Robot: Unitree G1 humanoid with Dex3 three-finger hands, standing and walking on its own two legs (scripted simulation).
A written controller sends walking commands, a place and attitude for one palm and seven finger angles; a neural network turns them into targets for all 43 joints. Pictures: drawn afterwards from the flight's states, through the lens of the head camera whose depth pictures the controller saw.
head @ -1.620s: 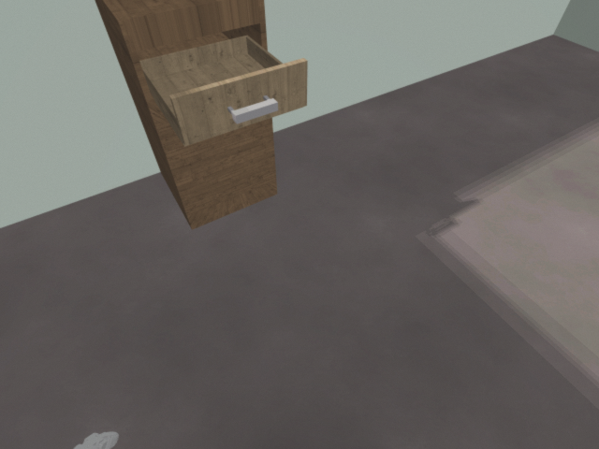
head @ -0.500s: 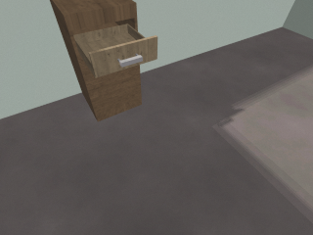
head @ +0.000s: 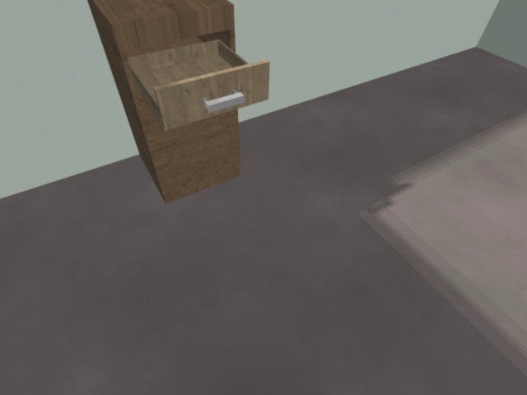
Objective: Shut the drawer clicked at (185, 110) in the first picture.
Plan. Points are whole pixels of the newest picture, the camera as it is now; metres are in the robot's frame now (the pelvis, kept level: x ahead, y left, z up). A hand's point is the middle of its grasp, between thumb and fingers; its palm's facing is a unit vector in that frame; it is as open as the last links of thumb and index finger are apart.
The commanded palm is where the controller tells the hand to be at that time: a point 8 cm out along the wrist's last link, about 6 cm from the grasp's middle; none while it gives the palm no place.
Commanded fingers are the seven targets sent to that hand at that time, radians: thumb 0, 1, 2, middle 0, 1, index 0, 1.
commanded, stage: look at it before walking up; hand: left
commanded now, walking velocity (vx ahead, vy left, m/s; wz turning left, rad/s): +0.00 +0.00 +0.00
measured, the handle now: (222, 99) +0.96 +0.20 -0.07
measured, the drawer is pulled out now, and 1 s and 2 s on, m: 0.30 0.30 0.30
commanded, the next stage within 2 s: walk to a spot facing it in 0.12 s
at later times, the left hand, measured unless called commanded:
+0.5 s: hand out of the picture +0.05 +0.19 -0.18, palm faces -0.09 -0.96 -0.25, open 7.4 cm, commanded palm none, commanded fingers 0.00 0.90 0.90 -0.20 -0.30 -0.20 -0.30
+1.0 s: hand out of the picture +0.15 +0.14 -0.17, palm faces -0.18 -0.96 -0.21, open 7.4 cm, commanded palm none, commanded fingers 0.00 0.90 0.90 -0.20 -0.30 -0.20 -0.30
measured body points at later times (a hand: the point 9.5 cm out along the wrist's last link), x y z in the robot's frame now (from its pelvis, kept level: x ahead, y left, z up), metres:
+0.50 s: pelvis +0.03 -0.02 -0.01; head +0.03 -0.03 +0.44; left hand +0.06 +0.24 -0.16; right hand +0.04 -0.28 -0.17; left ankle +0.00 +0.13 -0.75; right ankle +0.01 -0.11 -0.73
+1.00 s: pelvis +0.19 -0.05 -0.01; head +0.21 -0.06 +0.44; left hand +0.17 +0.19 -0.16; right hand +0.27 -0.30 -0.14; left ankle +0.34 +0.04 -0.70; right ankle +0.03 -0.11 -0.75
